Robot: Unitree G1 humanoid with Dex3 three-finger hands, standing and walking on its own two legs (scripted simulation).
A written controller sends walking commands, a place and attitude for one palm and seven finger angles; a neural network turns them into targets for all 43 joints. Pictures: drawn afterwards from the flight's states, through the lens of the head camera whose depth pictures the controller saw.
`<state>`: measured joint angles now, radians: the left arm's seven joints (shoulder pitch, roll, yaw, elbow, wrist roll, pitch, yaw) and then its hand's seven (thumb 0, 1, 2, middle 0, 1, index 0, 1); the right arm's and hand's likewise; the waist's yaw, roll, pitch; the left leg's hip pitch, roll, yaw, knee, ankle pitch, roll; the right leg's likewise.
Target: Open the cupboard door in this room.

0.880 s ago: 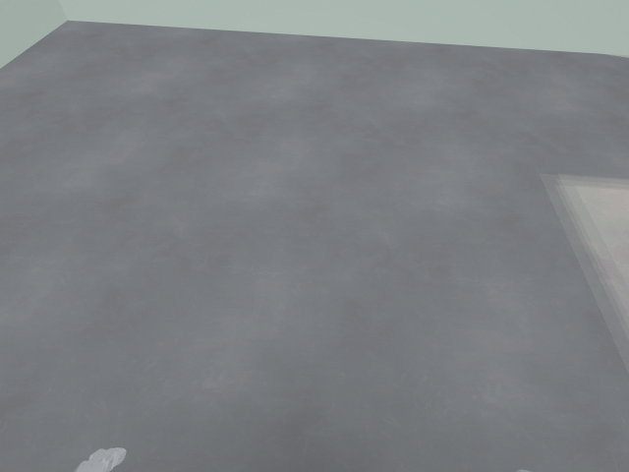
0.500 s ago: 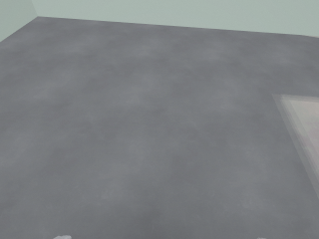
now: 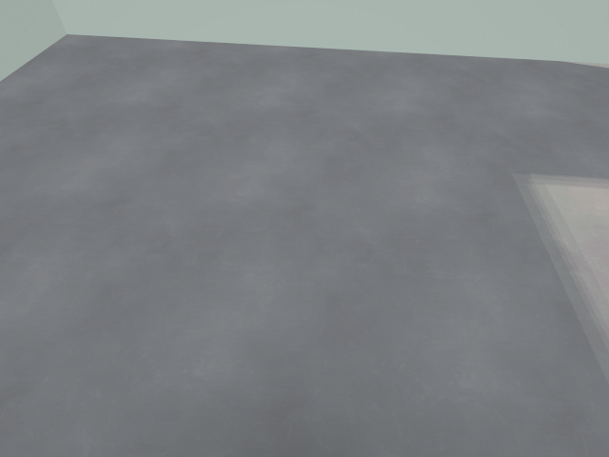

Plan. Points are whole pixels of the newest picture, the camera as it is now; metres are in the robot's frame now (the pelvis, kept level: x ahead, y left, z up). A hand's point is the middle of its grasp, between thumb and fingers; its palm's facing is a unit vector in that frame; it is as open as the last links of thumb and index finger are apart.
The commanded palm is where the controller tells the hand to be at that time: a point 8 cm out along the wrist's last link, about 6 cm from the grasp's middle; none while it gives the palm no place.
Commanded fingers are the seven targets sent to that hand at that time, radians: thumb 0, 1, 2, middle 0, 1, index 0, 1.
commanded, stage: stand and wait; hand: left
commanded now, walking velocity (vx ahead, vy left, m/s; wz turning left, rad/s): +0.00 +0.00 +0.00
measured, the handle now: out of the picture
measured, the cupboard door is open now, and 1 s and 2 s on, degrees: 0 0 0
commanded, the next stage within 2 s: turn or walk to find it in 0.02 s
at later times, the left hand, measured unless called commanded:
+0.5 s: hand out of the picture +0.02 +0.22 -0.19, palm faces +0.10 -0.96 -0.24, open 7.4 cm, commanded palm none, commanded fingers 0.00 0.90 0.90 -0.20 -0.30 -0.20 -0.30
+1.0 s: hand out of the picture -0.09 +0.20 -0.18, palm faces +0.38 -0.89 -0.24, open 7.4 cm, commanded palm none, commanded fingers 0.00 0.90 0.90 -0.20 -0.30 -0.20 -0.30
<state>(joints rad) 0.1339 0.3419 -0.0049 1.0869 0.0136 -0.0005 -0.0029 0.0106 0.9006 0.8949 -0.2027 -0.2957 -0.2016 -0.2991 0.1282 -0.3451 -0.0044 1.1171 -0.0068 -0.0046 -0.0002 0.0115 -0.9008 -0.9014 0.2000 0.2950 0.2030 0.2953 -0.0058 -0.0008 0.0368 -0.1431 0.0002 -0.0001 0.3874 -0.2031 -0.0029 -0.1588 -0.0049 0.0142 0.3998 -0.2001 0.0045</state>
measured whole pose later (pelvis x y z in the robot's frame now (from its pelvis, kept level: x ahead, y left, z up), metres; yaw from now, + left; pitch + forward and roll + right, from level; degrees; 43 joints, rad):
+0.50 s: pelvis -0.02 +0.01 -0.01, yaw +7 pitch +0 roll +0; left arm 0.18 0.24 0.03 0.96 0.02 0.06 0.03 0.01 0.90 0.89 -0.20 -0.30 -0.20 -0.30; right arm 0.23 -0.19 -0.02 0.98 -0.02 0.03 0.00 0.01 -0.90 -0.90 0.20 0.29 0.20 0.30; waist -0.02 -0.03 0.07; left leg -0.34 -0.07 -0.10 0.58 -0.24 0.03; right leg -0.39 -0.02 -0.02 0.87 -0.48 0.03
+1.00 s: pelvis -0.06 +0.00 -0.01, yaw +22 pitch +0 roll +1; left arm 0.25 0.22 0.04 0.93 0.04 0.02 0.02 0.01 0.90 0.89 -0.20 -0.30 -0.20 -0.30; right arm 0.18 -0.26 -0.07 0.96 -0.01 0.07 0.01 0.01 -0.91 -0.90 0.19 0.29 0.20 0.29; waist 0.00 -0.04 0.07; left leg -0.32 0.02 0.04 0.74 -0.40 -0.05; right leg -0.24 -0.13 -0.15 0.58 -0.32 0.03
